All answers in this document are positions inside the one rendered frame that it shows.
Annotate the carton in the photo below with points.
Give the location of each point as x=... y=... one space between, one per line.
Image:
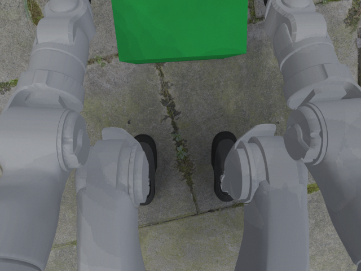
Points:
x=156 y=31

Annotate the right robot thigh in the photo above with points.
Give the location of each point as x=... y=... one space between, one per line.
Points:
x=276 y=222

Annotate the left robot upper arm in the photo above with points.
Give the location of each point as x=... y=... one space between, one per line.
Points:
x=39 y=147

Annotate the robot left forearm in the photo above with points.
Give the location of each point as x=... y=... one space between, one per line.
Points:
x=58 y=60

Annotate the right robot upper arm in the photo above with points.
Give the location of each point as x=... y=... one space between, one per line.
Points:
x=326 y=137

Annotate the robot right forearm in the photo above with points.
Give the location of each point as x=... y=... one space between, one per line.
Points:
x=306 y=55

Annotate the left robot foot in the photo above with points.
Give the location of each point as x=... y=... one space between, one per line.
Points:
x=149 y=147

